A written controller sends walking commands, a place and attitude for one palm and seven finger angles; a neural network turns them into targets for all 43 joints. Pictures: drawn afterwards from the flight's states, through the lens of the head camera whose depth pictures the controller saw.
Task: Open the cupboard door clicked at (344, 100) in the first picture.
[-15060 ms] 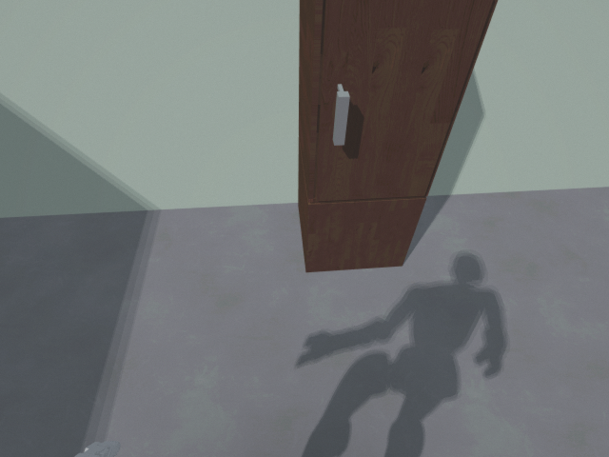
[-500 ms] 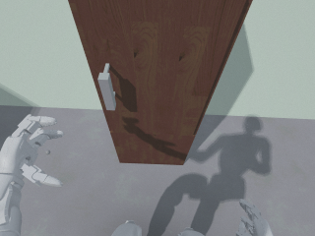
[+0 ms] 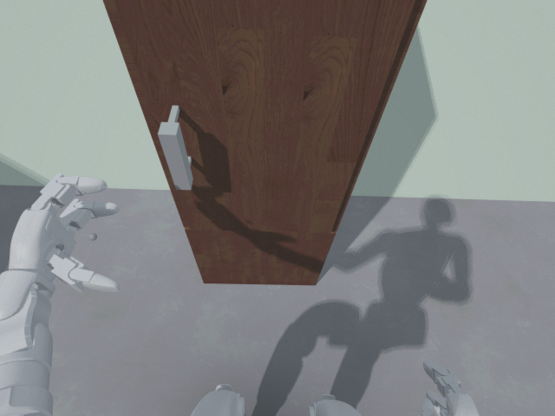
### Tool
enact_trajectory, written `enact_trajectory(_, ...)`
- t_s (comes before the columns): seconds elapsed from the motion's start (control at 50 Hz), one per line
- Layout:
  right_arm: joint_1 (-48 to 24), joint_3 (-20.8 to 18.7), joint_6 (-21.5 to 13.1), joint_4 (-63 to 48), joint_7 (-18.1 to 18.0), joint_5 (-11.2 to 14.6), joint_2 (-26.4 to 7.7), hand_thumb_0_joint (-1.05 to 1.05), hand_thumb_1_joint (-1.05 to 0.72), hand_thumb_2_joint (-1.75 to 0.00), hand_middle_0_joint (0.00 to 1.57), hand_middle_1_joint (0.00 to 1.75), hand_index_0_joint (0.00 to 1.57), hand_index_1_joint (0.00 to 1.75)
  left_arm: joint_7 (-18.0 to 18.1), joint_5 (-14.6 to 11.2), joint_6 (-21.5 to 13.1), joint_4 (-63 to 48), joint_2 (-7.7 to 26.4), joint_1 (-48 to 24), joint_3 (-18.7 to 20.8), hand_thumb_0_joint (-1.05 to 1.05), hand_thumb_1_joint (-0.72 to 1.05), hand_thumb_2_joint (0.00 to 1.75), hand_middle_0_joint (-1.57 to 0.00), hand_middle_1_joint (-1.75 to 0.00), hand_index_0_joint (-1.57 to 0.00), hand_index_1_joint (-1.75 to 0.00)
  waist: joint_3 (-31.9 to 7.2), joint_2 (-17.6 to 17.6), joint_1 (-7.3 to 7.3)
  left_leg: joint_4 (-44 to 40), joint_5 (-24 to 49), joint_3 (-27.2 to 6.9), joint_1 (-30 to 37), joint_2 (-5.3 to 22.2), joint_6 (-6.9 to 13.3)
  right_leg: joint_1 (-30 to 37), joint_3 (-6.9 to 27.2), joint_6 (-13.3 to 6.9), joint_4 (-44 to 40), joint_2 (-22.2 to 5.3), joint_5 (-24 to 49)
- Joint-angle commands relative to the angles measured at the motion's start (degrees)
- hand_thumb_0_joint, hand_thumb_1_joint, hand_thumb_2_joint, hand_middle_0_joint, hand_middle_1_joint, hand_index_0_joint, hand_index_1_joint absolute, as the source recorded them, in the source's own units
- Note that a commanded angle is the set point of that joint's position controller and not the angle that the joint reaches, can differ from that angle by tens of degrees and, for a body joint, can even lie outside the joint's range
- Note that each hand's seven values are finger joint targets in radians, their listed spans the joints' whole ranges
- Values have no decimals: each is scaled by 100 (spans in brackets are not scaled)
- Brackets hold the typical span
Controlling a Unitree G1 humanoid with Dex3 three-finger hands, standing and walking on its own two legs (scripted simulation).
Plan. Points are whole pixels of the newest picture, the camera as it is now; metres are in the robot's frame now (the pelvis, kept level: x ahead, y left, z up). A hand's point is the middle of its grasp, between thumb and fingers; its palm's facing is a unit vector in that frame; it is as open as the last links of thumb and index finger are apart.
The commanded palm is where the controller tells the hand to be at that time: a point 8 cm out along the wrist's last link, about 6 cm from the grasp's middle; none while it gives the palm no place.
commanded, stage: move the hooked fingers beside the handle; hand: left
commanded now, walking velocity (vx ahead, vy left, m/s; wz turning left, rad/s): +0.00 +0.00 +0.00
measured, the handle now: (179, 148) +0.52 +0.19 +0.04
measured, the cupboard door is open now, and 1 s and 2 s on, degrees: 0 0 0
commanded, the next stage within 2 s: slide the fingers in behind the handle in 1.98 s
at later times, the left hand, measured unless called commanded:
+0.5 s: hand (110, 207) +0.39 +0.26 +0.06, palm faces +0.01 -1.00 -0.02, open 14.0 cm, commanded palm +0.37 +0.30 +0.05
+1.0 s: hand (133, 174) +0.45 +0.25 +0.05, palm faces +0.02 -1.00 -0.01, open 14.0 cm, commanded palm +0.44 +0.29 +0.05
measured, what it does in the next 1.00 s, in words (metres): stands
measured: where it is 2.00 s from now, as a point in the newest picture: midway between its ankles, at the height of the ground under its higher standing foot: outside the picture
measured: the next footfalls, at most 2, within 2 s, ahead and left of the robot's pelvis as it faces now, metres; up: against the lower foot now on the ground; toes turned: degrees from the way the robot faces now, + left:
none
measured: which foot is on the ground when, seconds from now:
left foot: down 0.00-1.00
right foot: down 0.00-1.00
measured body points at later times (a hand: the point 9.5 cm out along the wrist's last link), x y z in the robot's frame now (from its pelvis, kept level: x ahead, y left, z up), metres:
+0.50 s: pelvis +0.00 +0.00 +0.00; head +0.08 +0.02 +0.44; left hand +0.38 +0.31 +0.06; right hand +0.10 -0.26 -0.10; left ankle +0.02 +0.09 -0.68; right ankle +0.01 -0.10 -0.68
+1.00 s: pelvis +0.00 +0.01 -0.01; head +0.11 +0.03 +0.42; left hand +0.45 +0.30 +0.05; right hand +0.04 -0.26 -0.12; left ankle +0.02 +0.09 -0.68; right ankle +0.01 -0.10 -0.68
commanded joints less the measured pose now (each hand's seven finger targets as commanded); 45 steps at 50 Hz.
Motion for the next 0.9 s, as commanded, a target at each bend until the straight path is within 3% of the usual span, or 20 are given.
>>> enact_trajectory(0.0,181,-438,-194,-642,-45,9,-902,0,-90,-90,20,30,20,30,-20,-168,-469,-1043,1614,-1381,598,0,-50,30,-30,-120,-30,-120,-1873,616,93,-759,1695,-347,1187,-78,-64,834,436,26,-649,115,1568)
enact_trajectory(0.08,264,-469,-133,-620,-14,15,-913,0,-90,-90,20,30,20,30,-68,-199,-492,-934,1352,-1498,366,0,-50,30,-30,-120,-30,-120,-1891,438,12,-738,1755,-363,1218,-60,-58,718,396,50,-624,145,1620)
enact_trajectory(0.12,295,-477,-102,-598,-19,15,-941,0,-90,-90,20,30,20,30,-51,-205,-477,-787,1462,-1543,459,0,-50,30,-30,-120,-30,-120,-1768,440,32,-723,1737,-358,1118,-70,-48,713,407,21,-620,152,1610)
enact_trajectory(0.14,331,-487,-71,-585,-15,15,-953,0,-90,-90,20,30,20,30,-30,-176,-466,-674,1555,-1504,558,0,-50,30,-30,-120,-30,-120,-1849,266,39,-728,1717,-345,1080,-65,-43,782,428,50,-632,146,1635)
enact_trajectory(0.18,315,-478,-37,-567,-15,12,-932,0,-90,-90,20,30,20,30,20,-109,-487,-692,1485,-1880,417,0,-50,30,-30,-120,-30,-120,-1782,447,-21,-737,1529,-341,1035,-74,-44,642,436,56,-639,124,1452)
enact_trajectory(0.22,372,-485,2,-512,-32,4,-957,0,-90,-90,20,30,20,30,82,-78,-554,-572,1659,-2095,547,0,-50,30,-30,-120,-30,-120,-1734,356,-48,-691,1554,-351,1008,-63,-30,626,449,36,-629,147,1448)
enact_trajectory(0.32,436,-469,59,-438,-27,-20,-935,0,-90,-90,20,30,20,30,98,18,-720,-471,1615,-2627,398,0,-50,30,-30,-120,-30,-120,-2034,691,-80,-650,1689,-392,1220,-53,-51,521,446,10,-540,152,1470)
enact_trajectory(0.36,476,-474,118,-362,-28,-14,-969,0,-90,-90,20,30,20,30,106,64,-670,-71,1723,-2712,480,0,-50,30,-30,-120,-30,-120,-1922,441,-117,-649,1591,-401,1121,-30,-51,465,429,37,-566,157,1424)
enact_trajectory(0.42,513,-480,160,-424,0,-18,-952,0,-90,-90,20,30,20,30,106,112,-652,-67,1551,-2829,291,0,-50,30,-30,-120,-30,-120,-2091,670,-106,-629,1798,-433,1312,-29,-62,368,399,4,-505,168,1491)
enact_trajectory(0.46,543,-478,215,-379,18,-23,-975,0,-90,-90,20,30,20,30,155,171,-627,102,1667,-3006,346,0,-50,30,-30,-120,-30,-120,-2038,654,-126,-630,1721,-438,1262,-11,-80,270,382,22,-511,163,1419)
enact_trajectory(0.52,589,-470,269,-344,18,-25,-978,0,-90,-90,20,30,20,30,229,211,-653,395,1545,-3432,214,0,-50,30,-30,-120,-30,-120,-1887,468,-237,-579,1509,-460,1111,-7,-52,94,369,20,-488,179,1247)
enact_trajectory(0.54,633,-482,294,-302,18,-30,-1012,0,-90,-90,20,30,20,30,260,267,-681,492,1731,-3508,335,0,-50,30,-30,-120,-30,-120,-1990,464,-217,-580,1546,-484,1157,13,-66,77,375,25,-466,178,1248)
enact_trajectory(0.58,651,-483,315,-301,42,-44,-978,0,-90,-90,20,30,20,30,307,313,-752,374,1533,-3773,124,0,-50,30,-30,-120,-30,-120,-2216,719,-246,-544,1672,-511,1411,15,-82,-47,368,24,-433,168,1258)
enact_trajectory(0.6,699,-499,348,-290,52,-58,-1013,0,-90,-90,20,30,20,30,359,334,-764,505,1799,-3599,393,0,-50,30,-30,-120,-30,-120,-2240,638,-152,-556,1709,-519,1364,17,-100,48,360,11,-434,175,1275)
enact_trajectory(0.7,769,-468,472,-221,80,-70,-1010,0,-90,-90,20,30,20,30,423,457,-798,876,1755,-4123,235,0,-50,30,-30,-120,-30,-120,-2178,657,-290,-481,1688,-531,1242,28,-88,-130,351,28,-366,185,1256)
enact_trajectory(0.74,850,-485,528,-205,70,-80,-1046,0,-90,-90,20,30,20,30,452,476,-842,982,2032,-4181,476,0,-50,30,-30,-120,-30,-120,-2356,509,-262,-417,1827,-506,1219,34,-66,-3,385,37,-332,206,1424)
enact_trajectory(0.76,855,-476,551,-204,79,-86,-1027,0,-90,-90,20,30,20,30,450,522,-871,947,1919,-4293,336,0,-50,30,-30,-120,-30,-120,-2422,767,-278,-422,1943,-540,1341,36,-97,-129,357,23,-292,195,1417)
enact_trajectory(0.78,857,-474,562,-180,97,-94,-1003,0,-90,-90,20,30,20,30,458,525,-881,968,1757,-4459,200,0,-50,30,-30,-120,-30,-120,-2398,771,-339,-403,1862,-545,1385,44,-95,-227,349,36,-311,201,1344)
enact_trajectory(0.84,965,-471,645,-108,89,-105,-1065,0,-90,-90,20,30,20,30,470,580,-902,1297,2107,-4579,434,0,-50,30,-30,-120,-30,-120,-2378,590,-358,-348,1809,-543,1197,52,-69,-181,373,32,-283,227,1362)
enact_trajectory(0.88,983,-472,680,-112,102,-114,-1049,0,-90,-90,20,30,20,30,462,583,-898,1324,2009,-4623,351,0,-50,30,-30,-120,-30,-120,-2464,773,-359,-327,1901,-529,1285,45,-75,-230,378,35,-286,219,1412)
